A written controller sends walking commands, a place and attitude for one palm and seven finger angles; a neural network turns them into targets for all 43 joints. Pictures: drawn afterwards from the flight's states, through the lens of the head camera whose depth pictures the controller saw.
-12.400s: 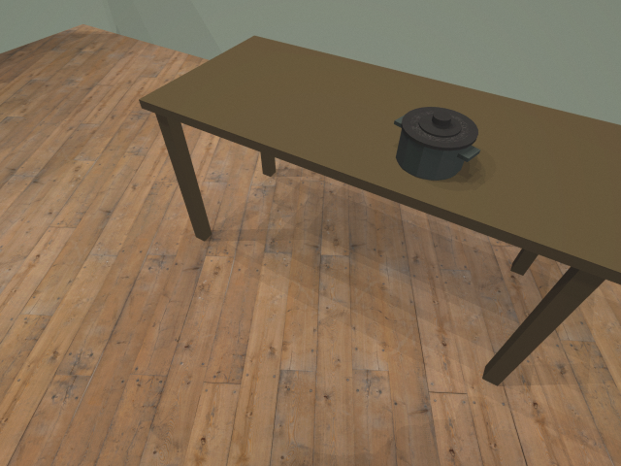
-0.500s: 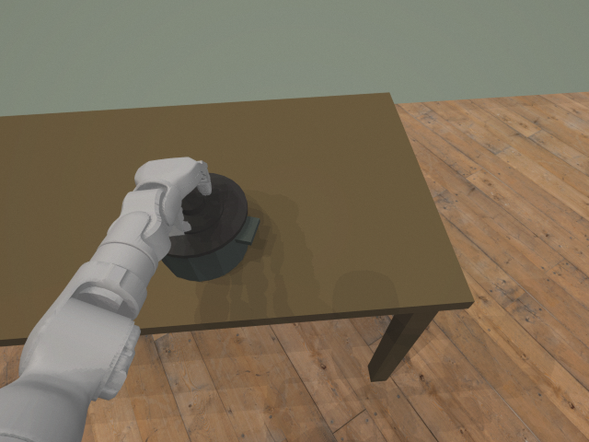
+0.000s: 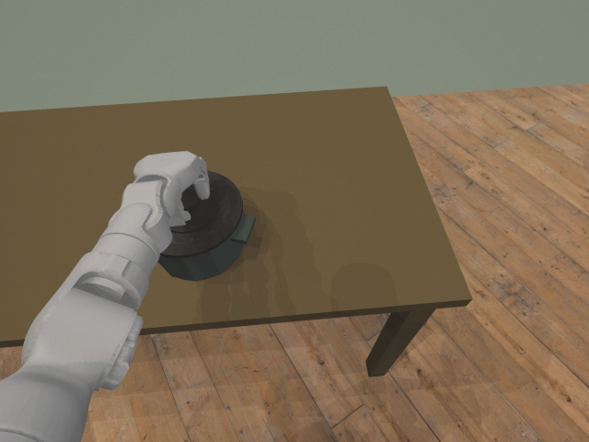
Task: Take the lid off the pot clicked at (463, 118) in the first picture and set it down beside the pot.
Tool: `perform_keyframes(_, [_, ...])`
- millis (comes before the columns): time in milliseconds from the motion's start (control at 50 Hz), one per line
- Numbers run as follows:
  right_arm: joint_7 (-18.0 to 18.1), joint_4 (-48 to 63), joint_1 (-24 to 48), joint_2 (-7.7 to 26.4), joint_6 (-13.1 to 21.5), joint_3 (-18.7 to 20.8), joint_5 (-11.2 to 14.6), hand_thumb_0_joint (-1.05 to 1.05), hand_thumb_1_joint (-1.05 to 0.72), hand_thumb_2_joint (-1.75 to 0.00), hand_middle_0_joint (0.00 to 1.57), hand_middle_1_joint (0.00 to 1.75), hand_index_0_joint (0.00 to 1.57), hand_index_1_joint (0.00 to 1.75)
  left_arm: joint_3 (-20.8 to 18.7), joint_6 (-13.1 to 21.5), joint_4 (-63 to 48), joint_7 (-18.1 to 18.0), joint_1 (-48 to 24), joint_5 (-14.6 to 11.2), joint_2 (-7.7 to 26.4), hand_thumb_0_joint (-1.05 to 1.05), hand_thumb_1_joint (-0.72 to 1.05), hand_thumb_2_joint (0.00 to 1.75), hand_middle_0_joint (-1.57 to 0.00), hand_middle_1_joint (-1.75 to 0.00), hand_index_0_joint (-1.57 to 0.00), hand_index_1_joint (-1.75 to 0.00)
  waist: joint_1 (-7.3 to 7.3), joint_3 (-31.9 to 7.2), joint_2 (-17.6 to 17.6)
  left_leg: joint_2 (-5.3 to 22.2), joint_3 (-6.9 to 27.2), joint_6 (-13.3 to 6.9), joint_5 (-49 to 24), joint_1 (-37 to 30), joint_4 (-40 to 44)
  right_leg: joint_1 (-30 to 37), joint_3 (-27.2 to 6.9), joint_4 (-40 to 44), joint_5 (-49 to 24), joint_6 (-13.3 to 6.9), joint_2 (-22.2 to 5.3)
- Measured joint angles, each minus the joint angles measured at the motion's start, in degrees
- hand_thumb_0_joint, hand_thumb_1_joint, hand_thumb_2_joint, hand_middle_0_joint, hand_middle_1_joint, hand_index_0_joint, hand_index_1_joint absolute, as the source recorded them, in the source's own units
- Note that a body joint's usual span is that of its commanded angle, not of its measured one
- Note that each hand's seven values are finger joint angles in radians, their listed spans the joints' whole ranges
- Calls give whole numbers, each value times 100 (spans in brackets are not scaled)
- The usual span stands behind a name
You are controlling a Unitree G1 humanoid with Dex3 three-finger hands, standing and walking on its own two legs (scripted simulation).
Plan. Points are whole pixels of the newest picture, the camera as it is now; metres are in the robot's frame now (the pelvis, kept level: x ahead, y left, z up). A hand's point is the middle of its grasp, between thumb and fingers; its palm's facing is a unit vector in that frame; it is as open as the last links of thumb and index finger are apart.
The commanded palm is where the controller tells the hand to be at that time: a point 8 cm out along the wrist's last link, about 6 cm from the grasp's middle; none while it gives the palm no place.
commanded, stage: close the fingers and squeeze the knob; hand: left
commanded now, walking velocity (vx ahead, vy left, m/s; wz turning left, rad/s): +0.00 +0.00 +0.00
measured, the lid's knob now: (185, 201) +0.48 +0.16 +0.02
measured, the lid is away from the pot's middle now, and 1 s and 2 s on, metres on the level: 0.00 0.00 0.01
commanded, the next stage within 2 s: lift the lid straight up in 0.94 s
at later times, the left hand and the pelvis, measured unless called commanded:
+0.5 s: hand (177, 202) +0.46 +0.16 +0.05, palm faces -0.37 -0.05 -0.93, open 6.9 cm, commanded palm +0.46 +0.17 +0.10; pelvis +0.00 +0.00 +0.00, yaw +0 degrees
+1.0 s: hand (178, 203) +0.46 +0.16 +0.05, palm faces -0.37 -0.05 -0.93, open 7.0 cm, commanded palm +0.46 +0.16 +0.10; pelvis +0.00 +0.00 +0.00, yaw +0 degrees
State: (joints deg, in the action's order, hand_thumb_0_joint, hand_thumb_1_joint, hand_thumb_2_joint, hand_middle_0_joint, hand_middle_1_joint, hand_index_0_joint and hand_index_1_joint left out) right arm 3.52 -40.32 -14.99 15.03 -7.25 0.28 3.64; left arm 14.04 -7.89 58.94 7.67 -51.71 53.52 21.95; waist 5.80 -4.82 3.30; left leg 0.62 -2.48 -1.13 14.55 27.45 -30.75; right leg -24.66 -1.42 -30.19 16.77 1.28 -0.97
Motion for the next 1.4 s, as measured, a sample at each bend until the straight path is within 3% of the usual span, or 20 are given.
perform_keyframes(440, [-6, 29, -21, 2, -13, -3, 7, 0, -91, -90, 20, 30, 20, 30, -121, 88, -23, -15, 13, 25, 53, 0, 37, 40, -76, -98, -74, -96, 34, -13, -24, 9, -26, -13, 16, 16, -10, -7, -26, 32, -18, 14, 7])
perform_keyframes(1080, [-16, 19, -30, -7, -15, 18, -5, 0, -91, -90, 20, 30, 20, 30, -99, 12, -140, -88, 139, 13, 19, 0, 38, 41, -74, -99, -73, -97, 28, -7, -14, 4, -34, -18, 11, -60, 33, 68, -32, 81, -29, 18, 2])
perform_keyframes(1400, [42, 21, 81, -36, 96, 26, 12, 0, -91, -90, 20, 30, 20, 30, -7, 36, -588, 81, 356, -64, 70, 0, 38, 40, -75, -98, -74, -96, -48, 66, 28, -36, 27, -19, -35, -302, 183, 340, 34, 235, -53, 18, -33])
